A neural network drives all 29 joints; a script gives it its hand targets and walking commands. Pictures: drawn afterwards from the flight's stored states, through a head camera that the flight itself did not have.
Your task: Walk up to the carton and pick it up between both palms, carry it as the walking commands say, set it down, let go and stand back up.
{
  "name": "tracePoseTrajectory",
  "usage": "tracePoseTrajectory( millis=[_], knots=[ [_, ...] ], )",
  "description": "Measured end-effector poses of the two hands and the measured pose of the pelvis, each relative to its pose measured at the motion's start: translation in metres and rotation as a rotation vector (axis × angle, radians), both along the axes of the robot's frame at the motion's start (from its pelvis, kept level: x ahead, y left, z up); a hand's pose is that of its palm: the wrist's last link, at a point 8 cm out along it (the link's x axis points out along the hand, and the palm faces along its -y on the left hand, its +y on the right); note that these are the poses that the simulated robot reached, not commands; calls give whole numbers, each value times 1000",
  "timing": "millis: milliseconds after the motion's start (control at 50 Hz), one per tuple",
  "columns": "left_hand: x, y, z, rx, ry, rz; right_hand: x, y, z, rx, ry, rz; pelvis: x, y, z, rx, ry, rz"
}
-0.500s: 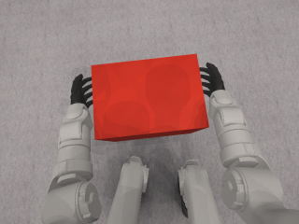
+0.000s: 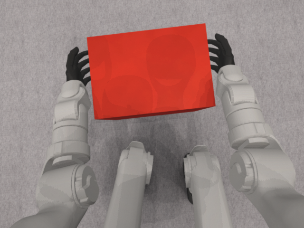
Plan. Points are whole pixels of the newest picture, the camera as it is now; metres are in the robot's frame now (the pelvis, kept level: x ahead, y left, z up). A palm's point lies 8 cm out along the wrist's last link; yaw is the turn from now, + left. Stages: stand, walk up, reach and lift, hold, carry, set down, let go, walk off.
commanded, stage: set down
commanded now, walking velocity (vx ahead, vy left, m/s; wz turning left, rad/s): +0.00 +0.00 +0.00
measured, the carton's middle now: (151, 81) +0.48 +0.06 -0.20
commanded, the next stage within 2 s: none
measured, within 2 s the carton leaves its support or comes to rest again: rests again in 1.40 s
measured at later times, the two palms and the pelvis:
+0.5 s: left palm (89, 83) +0.47 +0.24 -0.19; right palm (213, 70) +0.53 -0.12 -0.20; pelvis -0.01 +0.00 -0.06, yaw +0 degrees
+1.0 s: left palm (95, 84) +0.48 +0.24 -0.24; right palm (209, 71) +0.54 -0.12 -0.24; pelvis +0.00 +0.00 -0.09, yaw +1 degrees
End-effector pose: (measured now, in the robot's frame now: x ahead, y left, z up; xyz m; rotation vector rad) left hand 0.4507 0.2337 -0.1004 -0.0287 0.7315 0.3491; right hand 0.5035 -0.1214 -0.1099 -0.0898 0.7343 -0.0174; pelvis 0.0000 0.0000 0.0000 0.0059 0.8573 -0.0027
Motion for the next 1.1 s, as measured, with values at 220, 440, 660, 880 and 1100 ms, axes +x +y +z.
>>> tracePoseTrajectory(
  millis=[220, 440, 660, 880, 1100],
  knots=[
    [9, 3, -39, -11, -6, -16, 10, 2, -37, -6, -5, 2, -5, 2, -28, -2, -2, 5],
    [18, 4, -79, -12, -4, -22, 20, 3, -76, -13, -2, 9, -6, 2, -54, -2, -19, 10],
    [23, 4, -115, -11, 16, -28, 25, 2, -114, -16, 19, 10, -4, 2, -75, 1, -64, 4],
    [29, 3, -132, -14, 18, -30, 31, 1, -132, -26, 26, 20, 3, -2, -85, 5, -101, 5],
    [25, 5, -138, -22, 26, -30, 30, 2, -139, -28, 39, 24, 0, -4, -90, 6, -122, 6]
  ],
)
